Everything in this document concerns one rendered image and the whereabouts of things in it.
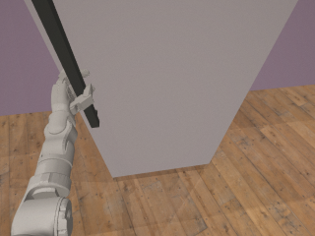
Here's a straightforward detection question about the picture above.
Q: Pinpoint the robot left forearm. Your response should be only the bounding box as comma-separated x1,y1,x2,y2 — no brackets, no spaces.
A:
11,111,78,236

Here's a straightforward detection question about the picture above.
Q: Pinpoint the left robot upper arm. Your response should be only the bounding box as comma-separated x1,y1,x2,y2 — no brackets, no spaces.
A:
11,197,73,236

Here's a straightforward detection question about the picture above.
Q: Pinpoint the fridge door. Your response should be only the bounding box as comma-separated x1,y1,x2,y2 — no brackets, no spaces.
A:
24,0,298,178

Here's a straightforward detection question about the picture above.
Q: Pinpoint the handle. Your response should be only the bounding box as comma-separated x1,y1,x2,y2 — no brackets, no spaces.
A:
31,0,99,128

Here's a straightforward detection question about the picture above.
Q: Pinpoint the robot left hand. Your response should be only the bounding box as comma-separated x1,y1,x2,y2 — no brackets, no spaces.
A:
50,68,95,118

